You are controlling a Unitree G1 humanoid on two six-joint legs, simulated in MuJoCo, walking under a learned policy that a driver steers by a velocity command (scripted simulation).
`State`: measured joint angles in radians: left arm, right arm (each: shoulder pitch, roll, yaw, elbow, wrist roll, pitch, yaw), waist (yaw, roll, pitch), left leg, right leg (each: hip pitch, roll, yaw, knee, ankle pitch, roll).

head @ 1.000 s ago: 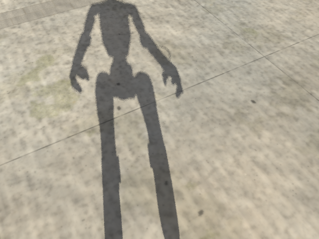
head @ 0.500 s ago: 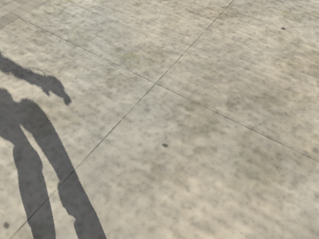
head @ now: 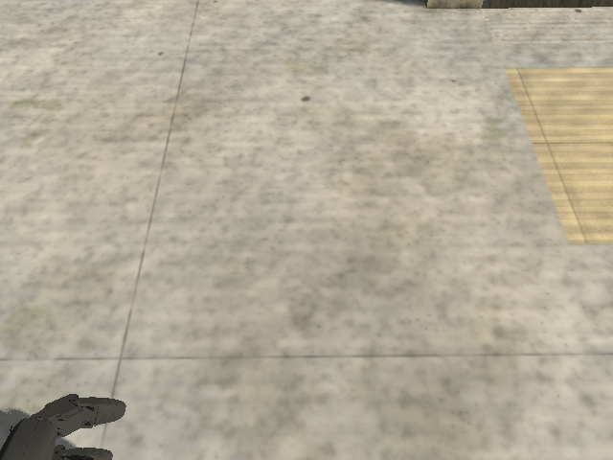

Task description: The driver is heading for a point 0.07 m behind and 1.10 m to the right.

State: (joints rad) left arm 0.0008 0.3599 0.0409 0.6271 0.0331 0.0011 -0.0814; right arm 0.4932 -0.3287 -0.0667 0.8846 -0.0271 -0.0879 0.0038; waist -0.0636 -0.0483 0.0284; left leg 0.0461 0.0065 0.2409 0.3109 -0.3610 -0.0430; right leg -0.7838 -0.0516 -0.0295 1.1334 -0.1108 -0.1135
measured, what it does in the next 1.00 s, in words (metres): walks ahead, turning right: right foot, then left foot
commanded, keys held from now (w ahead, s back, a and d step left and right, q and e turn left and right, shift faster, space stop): w+e+shift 0.50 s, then w+shift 0.50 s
